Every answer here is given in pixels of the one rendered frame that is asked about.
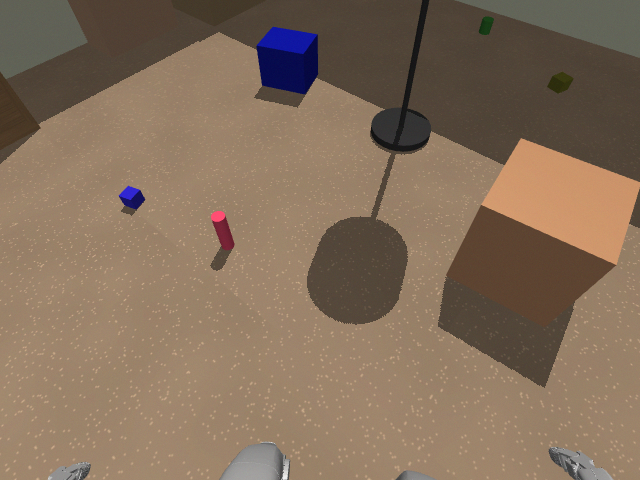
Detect floor lamp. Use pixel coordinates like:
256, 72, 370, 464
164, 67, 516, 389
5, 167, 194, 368
371, 0, 431, 152

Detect right robot hand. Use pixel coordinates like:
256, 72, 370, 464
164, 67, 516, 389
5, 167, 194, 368
549, 447, 614, 480

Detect left robot hand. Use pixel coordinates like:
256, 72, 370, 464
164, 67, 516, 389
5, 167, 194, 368
48, 462, 91, 480

